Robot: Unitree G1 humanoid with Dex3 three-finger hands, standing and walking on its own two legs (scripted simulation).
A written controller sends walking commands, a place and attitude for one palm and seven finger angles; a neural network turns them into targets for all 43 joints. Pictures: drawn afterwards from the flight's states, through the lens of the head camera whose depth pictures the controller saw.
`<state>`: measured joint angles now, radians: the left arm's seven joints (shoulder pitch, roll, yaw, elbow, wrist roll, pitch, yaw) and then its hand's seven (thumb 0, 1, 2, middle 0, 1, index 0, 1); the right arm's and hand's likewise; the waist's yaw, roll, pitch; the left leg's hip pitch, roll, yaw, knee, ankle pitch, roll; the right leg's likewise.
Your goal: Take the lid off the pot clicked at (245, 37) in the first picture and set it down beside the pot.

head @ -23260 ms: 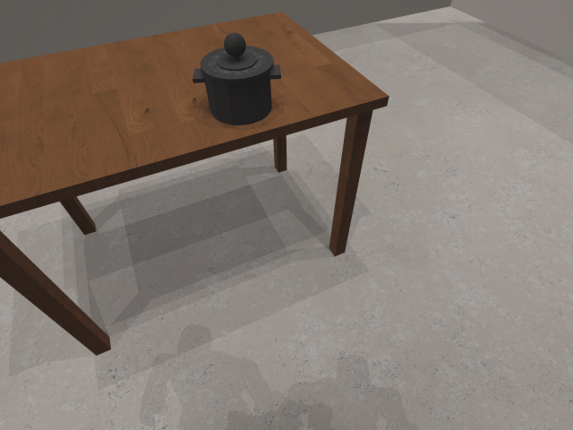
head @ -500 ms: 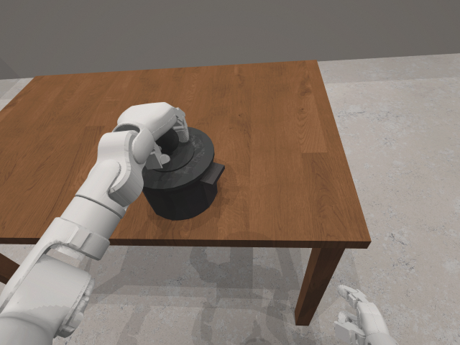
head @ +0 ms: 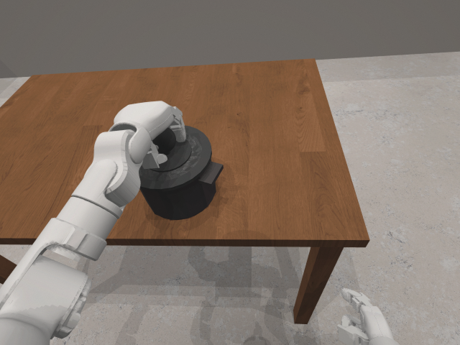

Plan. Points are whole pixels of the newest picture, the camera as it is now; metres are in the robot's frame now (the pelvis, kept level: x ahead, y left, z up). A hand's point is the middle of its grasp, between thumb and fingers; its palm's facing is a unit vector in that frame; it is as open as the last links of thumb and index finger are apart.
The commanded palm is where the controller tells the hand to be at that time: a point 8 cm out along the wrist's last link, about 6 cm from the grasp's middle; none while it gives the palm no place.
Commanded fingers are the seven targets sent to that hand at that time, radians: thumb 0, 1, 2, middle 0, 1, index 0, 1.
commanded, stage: lift the lid straight up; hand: left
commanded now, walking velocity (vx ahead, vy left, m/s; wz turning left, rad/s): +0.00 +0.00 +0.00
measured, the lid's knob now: (162, 139) +0.44 +0.14 +0.14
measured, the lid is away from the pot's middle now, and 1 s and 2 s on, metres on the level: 0.00 0.02 0.02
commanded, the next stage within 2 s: move the lid sideways beside the pot in 1.90 s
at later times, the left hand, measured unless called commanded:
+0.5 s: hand (145, 129) +0.41 +0.15 +0.19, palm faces -0.18 -0.05 -0.98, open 7.6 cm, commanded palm +0.39 +0.16 +0.27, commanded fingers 0.00 0.57 1.12 -1.03 -1.00 -0.91 -0.94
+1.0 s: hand (138, 104) +0.43 +0.15 +0.23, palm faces -0.11 -0.05 -0.99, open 7.6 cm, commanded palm +0.39 +0.16 +0.31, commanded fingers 0.00 0.57 1.12 -1.03 -1.00 -0.91 -0.94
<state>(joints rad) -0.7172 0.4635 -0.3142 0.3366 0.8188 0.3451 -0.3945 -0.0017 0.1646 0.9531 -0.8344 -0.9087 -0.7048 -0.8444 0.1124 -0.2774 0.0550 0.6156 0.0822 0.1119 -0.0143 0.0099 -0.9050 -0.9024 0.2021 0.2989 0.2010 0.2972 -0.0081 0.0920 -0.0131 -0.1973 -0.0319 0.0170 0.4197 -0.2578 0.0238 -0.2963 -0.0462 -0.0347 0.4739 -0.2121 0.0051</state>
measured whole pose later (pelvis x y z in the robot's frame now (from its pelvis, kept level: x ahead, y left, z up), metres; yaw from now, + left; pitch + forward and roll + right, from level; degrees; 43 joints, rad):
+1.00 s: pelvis +0.00 +0.01 +0.00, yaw +0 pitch +2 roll +1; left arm -0.90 0.53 -0.28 0.33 0.83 0.37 -0.48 -0.02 0.14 0.95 -0.87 -0.93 -0.73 -0.85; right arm 0.12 -0.28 0.07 0.61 0.08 0.08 -0.02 0.01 -0.90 -0.90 0.20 0.30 0.20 0.30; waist 0.00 0.09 -0.02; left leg -0.20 -0.04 0.02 0.40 -0.24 0.03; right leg -0.30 -0.05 -0.03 0.45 -0.19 0.01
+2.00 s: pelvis -0.01 +0.01 +0.00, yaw +0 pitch +2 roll +1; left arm -1.06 0.54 -0.31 0.31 0.83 0.42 -0.52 -0.03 0.14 0.95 -0.89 -0.94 -0.73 -0.86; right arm 0.09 -0.28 0.08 0.61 0.10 0.10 -0.02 0.01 -0.90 -0.90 0.20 0.30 0.20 0.30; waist 0.02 0.10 -0.04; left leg -0.21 -0.04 0.02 0.40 -0.23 0.03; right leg -0.31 -0.06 -0.03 0.46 -0.18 0.01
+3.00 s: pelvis +0.00 +0.02 +0.00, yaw +0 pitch +4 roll +0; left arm -1.05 0.76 -0.14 0.49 0.89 0.29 -0.59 -0.03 0.14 0.94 -0.89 -0.95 -0.73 -0.86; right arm 0.16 -0.30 0.07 0.61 0.11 0.11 -0.04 0.01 -0.90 -0.90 0.20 0.30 0.20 0.30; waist -0.01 0.08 -0.01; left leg -0.23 -0.05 0.02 0.39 -0.22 0.05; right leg -0.31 -0.06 -0.03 0.39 -0.15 0.03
